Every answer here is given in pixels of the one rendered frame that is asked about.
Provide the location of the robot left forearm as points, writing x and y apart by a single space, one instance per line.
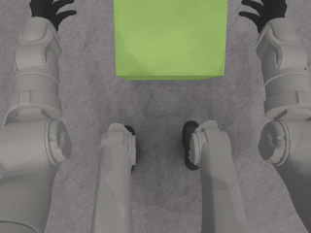
36 74

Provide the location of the robot left shin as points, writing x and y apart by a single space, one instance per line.
112 127

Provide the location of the robot right upper arm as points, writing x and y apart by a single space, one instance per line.
286 144

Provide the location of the robot right forearm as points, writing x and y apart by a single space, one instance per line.
285 72

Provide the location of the robot left thigh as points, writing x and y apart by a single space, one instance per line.
112 209

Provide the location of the right robot hand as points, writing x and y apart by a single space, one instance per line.
269 10

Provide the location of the robot left upper arm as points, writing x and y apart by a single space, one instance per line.
31 152

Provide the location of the left robot hand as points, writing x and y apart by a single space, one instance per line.
48 9

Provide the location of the carton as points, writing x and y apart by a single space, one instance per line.
170 40

